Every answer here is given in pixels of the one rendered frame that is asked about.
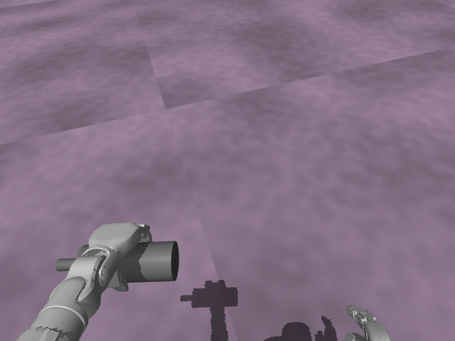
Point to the left robot hand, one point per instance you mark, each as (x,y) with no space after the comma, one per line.
(122,237)

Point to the right robot hand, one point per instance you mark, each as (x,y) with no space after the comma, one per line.
(366,320)

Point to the bottle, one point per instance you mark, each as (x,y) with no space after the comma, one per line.
(146,262)

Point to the left robot arm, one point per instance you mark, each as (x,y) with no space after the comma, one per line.
(76,299)

